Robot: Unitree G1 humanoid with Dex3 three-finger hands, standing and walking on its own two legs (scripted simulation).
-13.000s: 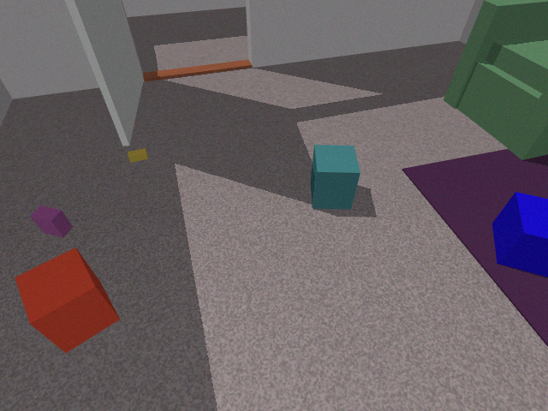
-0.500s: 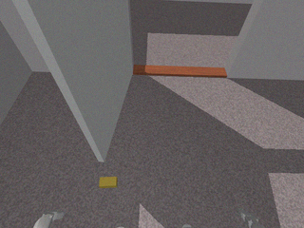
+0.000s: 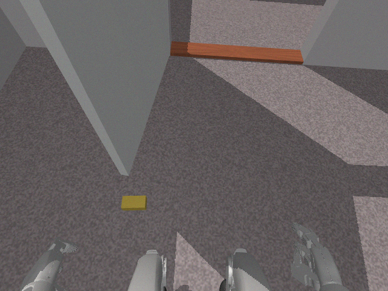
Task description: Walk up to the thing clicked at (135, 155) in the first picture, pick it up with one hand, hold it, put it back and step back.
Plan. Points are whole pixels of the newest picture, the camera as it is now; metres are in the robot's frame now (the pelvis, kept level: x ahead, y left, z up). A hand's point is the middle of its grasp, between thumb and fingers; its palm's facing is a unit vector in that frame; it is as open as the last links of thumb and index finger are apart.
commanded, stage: rise first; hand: left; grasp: from above
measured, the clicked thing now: (134, 203) +0.47 +0.25 -0.61
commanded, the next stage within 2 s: none
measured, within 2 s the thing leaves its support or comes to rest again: neither
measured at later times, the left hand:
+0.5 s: hand (99, 229) +0.31 +0.29 -0.34, palm faces -0.46 -0.24 -0.85, open 13.6 cm
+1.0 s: hand (108, 213) +0.38 +0.30 -0.42, palm faces -0.45 -0.02 -0.89, open 13.8 cm
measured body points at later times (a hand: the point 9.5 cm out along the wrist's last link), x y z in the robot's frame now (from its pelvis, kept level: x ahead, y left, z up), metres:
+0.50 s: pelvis -0.07 -0.01 -0.20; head +0.15 +0.01 +0.20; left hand +0.33 +0.30 -0.29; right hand +0.06 -0.29 -0.33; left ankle +0.02 +0.12 -0.59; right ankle +0.03 -0.14 -0.59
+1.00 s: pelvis -0.07 +0.01 -0.27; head +0.16 +0.06 +0.11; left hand +0.40 +0.30 -0.37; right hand -0.03 -0.28 -0.38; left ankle +0.02 +0.12 -0.59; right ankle +0.03 -0.14 -0.59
